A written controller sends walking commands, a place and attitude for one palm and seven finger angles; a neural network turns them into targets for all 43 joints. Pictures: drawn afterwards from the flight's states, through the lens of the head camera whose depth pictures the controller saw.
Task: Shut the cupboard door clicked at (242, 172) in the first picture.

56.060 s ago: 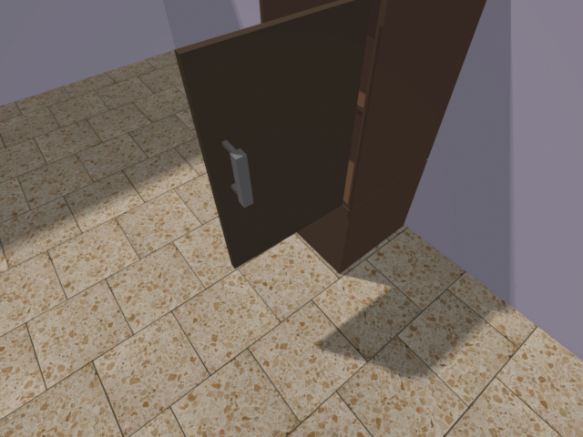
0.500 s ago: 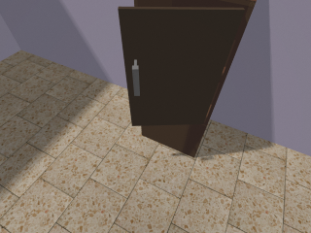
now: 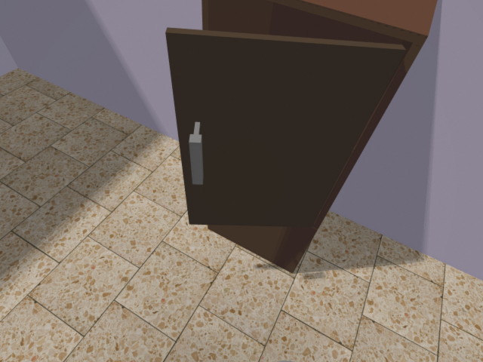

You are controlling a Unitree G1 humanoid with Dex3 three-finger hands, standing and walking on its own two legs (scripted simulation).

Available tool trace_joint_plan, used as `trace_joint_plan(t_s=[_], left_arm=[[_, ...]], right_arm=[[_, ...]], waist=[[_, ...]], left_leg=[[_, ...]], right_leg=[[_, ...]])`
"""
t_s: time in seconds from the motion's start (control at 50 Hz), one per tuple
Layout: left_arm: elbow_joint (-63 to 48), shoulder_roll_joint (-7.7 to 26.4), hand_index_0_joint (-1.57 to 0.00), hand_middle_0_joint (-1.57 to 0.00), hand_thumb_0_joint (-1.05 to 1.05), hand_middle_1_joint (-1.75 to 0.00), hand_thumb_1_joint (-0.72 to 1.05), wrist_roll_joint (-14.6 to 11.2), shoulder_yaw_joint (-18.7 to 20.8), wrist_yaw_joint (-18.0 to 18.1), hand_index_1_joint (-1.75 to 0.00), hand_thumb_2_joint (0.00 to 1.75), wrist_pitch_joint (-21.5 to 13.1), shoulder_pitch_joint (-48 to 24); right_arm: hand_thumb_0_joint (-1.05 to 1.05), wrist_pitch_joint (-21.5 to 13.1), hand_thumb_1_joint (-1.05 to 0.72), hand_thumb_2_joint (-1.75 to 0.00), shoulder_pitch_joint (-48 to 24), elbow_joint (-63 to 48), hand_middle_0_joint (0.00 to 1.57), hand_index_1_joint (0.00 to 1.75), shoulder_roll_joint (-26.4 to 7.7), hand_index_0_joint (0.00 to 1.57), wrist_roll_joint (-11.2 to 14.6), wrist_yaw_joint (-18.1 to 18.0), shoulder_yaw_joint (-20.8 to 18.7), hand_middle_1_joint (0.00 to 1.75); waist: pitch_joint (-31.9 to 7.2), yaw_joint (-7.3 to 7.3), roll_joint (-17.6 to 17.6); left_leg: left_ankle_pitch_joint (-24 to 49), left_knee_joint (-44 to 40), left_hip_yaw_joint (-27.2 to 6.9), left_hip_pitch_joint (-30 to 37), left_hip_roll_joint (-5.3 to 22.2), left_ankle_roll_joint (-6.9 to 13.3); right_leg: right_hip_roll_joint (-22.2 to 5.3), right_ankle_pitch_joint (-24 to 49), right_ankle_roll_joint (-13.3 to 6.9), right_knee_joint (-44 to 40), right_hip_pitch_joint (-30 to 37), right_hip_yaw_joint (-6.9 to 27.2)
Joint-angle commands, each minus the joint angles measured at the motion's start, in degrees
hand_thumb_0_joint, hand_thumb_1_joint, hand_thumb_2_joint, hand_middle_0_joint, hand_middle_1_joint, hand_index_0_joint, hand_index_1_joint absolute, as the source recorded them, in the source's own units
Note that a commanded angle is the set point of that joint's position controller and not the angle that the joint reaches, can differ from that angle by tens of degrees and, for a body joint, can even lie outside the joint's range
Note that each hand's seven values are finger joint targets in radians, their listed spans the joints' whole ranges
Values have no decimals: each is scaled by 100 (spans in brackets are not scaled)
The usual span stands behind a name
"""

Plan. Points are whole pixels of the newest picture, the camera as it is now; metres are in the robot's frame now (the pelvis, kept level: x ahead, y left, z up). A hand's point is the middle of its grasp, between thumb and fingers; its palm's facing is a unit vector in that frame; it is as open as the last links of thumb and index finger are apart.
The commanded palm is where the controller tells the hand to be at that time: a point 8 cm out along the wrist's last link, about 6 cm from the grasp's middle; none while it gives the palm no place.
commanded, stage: come to a stop and stand still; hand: left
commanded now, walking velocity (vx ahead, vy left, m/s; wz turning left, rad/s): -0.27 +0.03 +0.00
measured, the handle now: (197, 153) +0.51 +0.12 +0.01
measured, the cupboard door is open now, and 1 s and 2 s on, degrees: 29 29 29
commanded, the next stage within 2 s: look again from close up in 1.26 s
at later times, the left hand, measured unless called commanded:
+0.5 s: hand out of the picture +0.13 +0.17 -0.18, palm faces +0.07 -0.98 -0.21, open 7.3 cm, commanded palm none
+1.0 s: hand out of the picture +0.03 +0.13 -0.17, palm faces +0.01 -0.98 -0.17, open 7.4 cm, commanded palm none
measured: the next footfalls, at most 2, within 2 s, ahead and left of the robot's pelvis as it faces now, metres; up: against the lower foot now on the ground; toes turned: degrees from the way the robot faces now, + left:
right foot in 0.16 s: +0.12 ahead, -0.17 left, +0.00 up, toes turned -2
left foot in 0.48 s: +0.10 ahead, +0.08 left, +0.00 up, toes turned +5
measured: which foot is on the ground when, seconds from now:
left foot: down 0.00-0.20, up 0.22-0.46, down 0.48-1.00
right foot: up 0.00-0.14, down 0.16-0.50, up 0.52-0.80, down 0.82-1.00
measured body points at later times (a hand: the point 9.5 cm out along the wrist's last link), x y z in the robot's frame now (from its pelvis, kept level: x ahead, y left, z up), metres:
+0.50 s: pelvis +0.06 -0.02 +0.00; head +0.10 +0.00 +0.44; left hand +0.12 +0.22 -0.16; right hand +0.14 -0.28 -0.14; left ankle +0.06 +0.08 -0.74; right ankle +0.08 -0.17 -0.73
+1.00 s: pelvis +0.03 -0.03 +0.01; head +0.04 -0.03 +0.46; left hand +0.03 +0.19 -0.15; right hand +0.05 -0.27 -0.15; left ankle +0.06 +0.08 -0.73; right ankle +0.00 -0.16 -0.73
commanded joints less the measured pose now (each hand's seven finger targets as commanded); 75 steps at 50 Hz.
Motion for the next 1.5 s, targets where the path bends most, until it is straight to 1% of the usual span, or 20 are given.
trace_joint_plan(t_s=[0.0, 0.1, 0.16, 0.2, 0.28, 0.42, 0.44, 0.46, 0.48, 0.54, 0.68, 0.74, 0.8, 0.86, 1.32, 1.34, 1.36, 1.38, 1.42, 1.48], left_arm=[[-396, 59, -20, -20, 0, -30, 90, -59, 33, 16, -30, 90, -112, 125], [-211, 330, -20, -20, 0, -30, 90, -80, 22, 155, -30, 90, -137, 515], [-352, 1069, -20, -20, 0, -30, 90, -54, 61, 223, -30, 90, -175, 134], [-334, 1068, -20, -20, 0, -30, 90, -80, 104, 275, -30, 90, -208, 35], [-366, 1149, -20, -20, 0, -30, 90, -28, 245, 412, -30, 90, -126, 147], [-684, 1047, -20, -20, 0, -30, 90, -44, 289, 407, -30, 90, 0, -554], [-731, 883, -20, -20, 0, -30, 90, -98, 240, 392, -30, 90, 34, -475], [-819, 538, -20, -20, 0, -30, 90, -127, 161, 370, -30, 90, 100, -279], [-847, 510, -20, -20, 0, -30, 90, -109, 129, 385, -30, 90, 141, -327], [-680, 637, -20, -20, 0, -30, 90, -88, 151, 335, -30, 90, 215, -346], [-516, 457, -20, -20, 0, -30, 90, -126, -8, 216, -30, 90, 102, -258], [-300, 431, -20, -20, 0, -30, 90, -116, -43, 232, -30, 90, 28, 205], [-230, 683, -20, -20, 0, -30, 90, -99, -85, 267, -30, 90, -88, 122], [-106, 555, -20, -20, 0, -30, 90, -119, -136, 274, -30, 90, -179, 67], [264, 123, -20, -20, 0, -30, 90, -167, -166, 348, -30, 90, -183, 618], [280, 319, -20, -20, 0, -30, 90, -38, -226, 550, -30, 90, -444, 959], [-10, 602, -20, -20, 0, -30, 90, -110, -159, 517, -30, 90, -486, 681], [-104, 511, -20, -20, 0, -30, 90, -123, -184, 478, -30, 90, -483, 425], [-159, 325, -20, -20, 0, -30, 90, -123, -211, 444, -30, 90, -477, 469], [-139, 216, -20, -20, 0, -30, 90, -128, -236, 428, -30, 90, -399, 585]], right_arm=[[0, -27, -90, -90, 404, -66, 20, 30, -1014, 20, 16, -67, -256, 30], [0, 144, -90, -90, 86, 88, 20, 30, -860, 20, 150, -46, -239, 30], [0, 281, -90, -90, 482, 167, 20, 30, -432, 20, 211, 52, -213, 30], [0, 379, -90, -90, 492, 208, 20, 30, -578, 20, 177, 5, -260, 30], [0, 394, -90, -90, 127, 47, 20, 30, -707, 20, 222, -40, -298, 30], [0, 411, -90, -90, 344, -8, 20, 30, -617, 20, 190, 37, -284, 30], [0, 353, -90, -90, 499, -9, 20, 30, -852, 20, 147, 46, -287, 30], [0, 307, -90, -90, 323, -144, 20, 30, -1314, 20, 82, 40, -346, 30], [0, 342, -90, -90, 154, -255, 20, 30, -1458, 20, 43, 18, -363, 30], [0, 254, -90, -90, -271, -325, 20, 30, -1122, 20, 55, -146, -217, 30], [0, 240, -90, -90, -60, -56, 20, 30, -1173, 20, 93, -112, -245, 30], [0, 237, -90, -90, -148, 49, 20, 30, -1079, 20, 164, -87, -242, 30], [0, 237, -90, -90, -45, 125, 20, 30, -723, 20, 218, -4, -185, 30], [0, 222, -90, -90, 108, 338, 20, 30, -699, 20, 177, 0, -156, 30], [0, 180, -90, -90, 826, 928, 20, 30, -362, 20, 164, -86, -27, 30], [0, -8, -90, -90, 43, 487, 20, 30, -510, 20, 184, 9, 13, 30], [0, 53, -90, -90, 501, 326, 20, 30, -215, 20, 162, 40, 11, 30], [0, 71, -90, -90, 727, 383, 20, 30, -283, 20, 148, 46, -16, 30], [0, 1, -90, -90, 797, 375, 20, 30, -328, 20, 110, 52, 4, 30], [0, 0, -90, -90, 716, 226, 20, 30, -451, 20, 130, 18, -4, 30]], waist=[[-331, -2, 891], [-418, 284, 597], [-224, -11, -228], [-514, 66, -1225], [-786, 342, -979], [-768, -27, -633], [-866, -63, 0], [-766, 47, 1540], [-565, -45, 1570], [-161, 125, 1246], [-518, -59, 1084], [-453, 124, 787], [-160, -73, 324], [-222, -117, -431], [256, 34, 143], [206, 286, 526], [-211, -153, 513], [-346, -222, 470], [-277, -100, 890], [-153, -25, 284]], left_leg=[[787, -1781, -1141, 500, 1340, 606], [1068, -715, -560, 252, 712, 90], [-628, -77, -300, 309, -100, -337], [-1160, 600, -353, 160, -119, -406], [-1864, 1762, -762, -758, -293, -439], [121, -508, -740, 657, -228, -443], [1199, -1080, -944, 1282, 155, -354], [2809, -1336, -2194, 1210, 1331, 163], [2839, -1459, -2368, 548, 1784, 720], [3010, -1406, -1949, 439, 1407, 767], [2083, -1424, -1832, 1266, 1241, 741], [1543, -1172, -1663, 907, 923, 458], [120, -1151, -1181, 797, 201, -106], [655, -1065, -1011, 1225, 178, -147], [727, -1246, -990, 965, 235, -165], [1280, 178, -759, 547, 244, -303], [-97, -47, -865, 500, 36, -236], [-65, -203, -894, 585, 71, -218], [810, -349, -1012, 567, 187, -115], [848, -482, -1165, 485, 260, -10]], right_leg=[[-286, 267, 181, -1326, 33, 30], [-153, 1985, 304, -3601, 1460, -40], [-1525, 3683, -350, -3923, 1033, 1234], [-1639, 5456, -633, -3790, 1525, 1398], [-2012, 7335, -1093, -3395, 2639, 1482], [-1436, 4301, -526, -3171, 1440, 780], [-1028, 2981, -205, -2802, 925, 504], [-297, 443, 227, -2263, 346, -14], [-41, -1011, 254, -1358, 449, 185], [-19, -490, 272, -309, 61, 791], [-28, -211, 289, -2261, 650, 279], [-25, 991, 225, -3804, 1454, 228], [-674, 1215, -71, -4389, 1123, 974], [-531, 1523, -38, -4384, 968, 910], [-392, 1272, -67, -4495, 1150, 777], [-811, 4090, 54, -4304, 1074, 1092], [-979, 3315, -147, -4146, 1257, 1164], [-751, 2037, -241, -4013, 1081, 1005], [-444, 1824, -229, -3724, 1026, 718], [-275, 1320, -162, -3629, 967, 679]])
